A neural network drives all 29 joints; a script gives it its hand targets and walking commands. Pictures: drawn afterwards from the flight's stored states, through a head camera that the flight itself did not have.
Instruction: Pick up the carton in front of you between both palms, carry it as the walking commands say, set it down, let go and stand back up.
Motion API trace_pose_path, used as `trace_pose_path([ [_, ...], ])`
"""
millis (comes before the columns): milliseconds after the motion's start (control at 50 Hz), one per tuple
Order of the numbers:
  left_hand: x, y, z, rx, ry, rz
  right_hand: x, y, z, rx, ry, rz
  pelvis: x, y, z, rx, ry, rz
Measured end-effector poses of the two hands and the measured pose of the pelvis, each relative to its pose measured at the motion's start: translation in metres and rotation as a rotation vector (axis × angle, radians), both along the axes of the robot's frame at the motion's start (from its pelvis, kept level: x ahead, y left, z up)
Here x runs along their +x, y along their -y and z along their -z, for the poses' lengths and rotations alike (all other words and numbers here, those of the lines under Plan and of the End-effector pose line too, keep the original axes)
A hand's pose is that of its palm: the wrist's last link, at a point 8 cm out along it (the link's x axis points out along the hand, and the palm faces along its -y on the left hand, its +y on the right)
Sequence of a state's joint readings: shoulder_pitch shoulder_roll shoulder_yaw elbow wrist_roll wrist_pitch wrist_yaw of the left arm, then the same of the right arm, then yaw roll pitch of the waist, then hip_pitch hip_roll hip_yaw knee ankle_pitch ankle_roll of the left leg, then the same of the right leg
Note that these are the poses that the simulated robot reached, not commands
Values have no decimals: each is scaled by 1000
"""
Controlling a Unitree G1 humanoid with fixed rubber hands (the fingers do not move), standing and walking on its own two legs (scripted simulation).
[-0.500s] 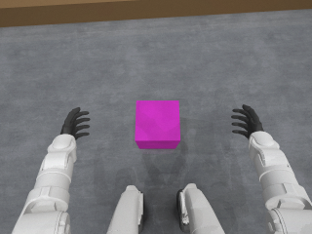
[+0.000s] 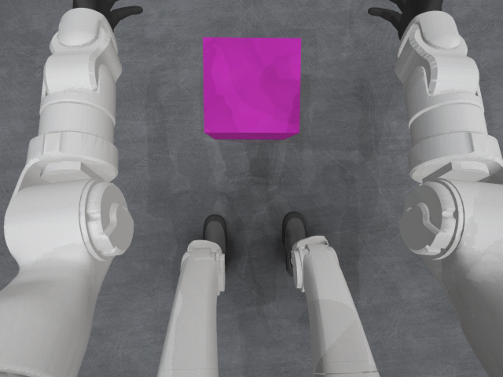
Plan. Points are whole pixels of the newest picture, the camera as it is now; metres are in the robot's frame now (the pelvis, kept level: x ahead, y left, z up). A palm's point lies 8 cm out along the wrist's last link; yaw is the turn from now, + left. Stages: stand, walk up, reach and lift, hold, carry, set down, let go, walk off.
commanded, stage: reach and lift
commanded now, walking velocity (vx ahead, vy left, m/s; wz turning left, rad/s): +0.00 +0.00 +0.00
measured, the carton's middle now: (250, 97) +0.54 +0.00 -0.53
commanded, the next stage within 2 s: none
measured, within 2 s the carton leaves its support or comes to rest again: leaves its support in 1.76 s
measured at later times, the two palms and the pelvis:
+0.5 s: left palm (155, 81) +0.54 +0.19 -0.34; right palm (352, 81) +0.53 -0.20 -0.34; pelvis -0.01 +0.00 -0.18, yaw -1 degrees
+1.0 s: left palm (177, 89) +0.55 +0.17 -0.46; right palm (331, 93) +0.54 -0.19 -0.46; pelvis -0.03 +0.00 -0.28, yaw -1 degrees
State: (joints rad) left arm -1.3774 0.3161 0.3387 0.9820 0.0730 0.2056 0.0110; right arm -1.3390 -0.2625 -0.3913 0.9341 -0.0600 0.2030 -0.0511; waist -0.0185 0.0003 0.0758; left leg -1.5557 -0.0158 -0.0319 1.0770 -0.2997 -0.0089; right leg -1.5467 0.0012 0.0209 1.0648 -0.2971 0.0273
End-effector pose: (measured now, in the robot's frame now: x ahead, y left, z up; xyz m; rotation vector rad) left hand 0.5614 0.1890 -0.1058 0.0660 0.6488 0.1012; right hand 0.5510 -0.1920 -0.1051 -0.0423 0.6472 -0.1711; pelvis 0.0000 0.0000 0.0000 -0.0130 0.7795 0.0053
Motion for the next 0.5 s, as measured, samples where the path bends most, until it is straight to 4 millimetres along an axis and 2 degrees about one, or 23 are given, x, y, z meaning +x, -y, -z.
trace_pose_path([
  [100,1,3,28,-6,-7,-9,-1,-1,29,6,-8,7,16,0,5,-3,-79,2],
  [200,-6,7,71,-4,-35,-16,-9,0,72,6,-36,16,24,0,30,-5,-152,8],
  [300,-13,7,129,2,-49,-26,-15,2,129,1,-52,18,21,1,75,-3,-190,13],
  [400,-18,3,189,14,-40,-30,-18,4,189,-9,-46,13,8,2,129,-1,-174,14],
  [500,-19,0,235,17,-21,-30,-20,5,235,-11,-31,11,-10,3,181,-1,-112,13],
])
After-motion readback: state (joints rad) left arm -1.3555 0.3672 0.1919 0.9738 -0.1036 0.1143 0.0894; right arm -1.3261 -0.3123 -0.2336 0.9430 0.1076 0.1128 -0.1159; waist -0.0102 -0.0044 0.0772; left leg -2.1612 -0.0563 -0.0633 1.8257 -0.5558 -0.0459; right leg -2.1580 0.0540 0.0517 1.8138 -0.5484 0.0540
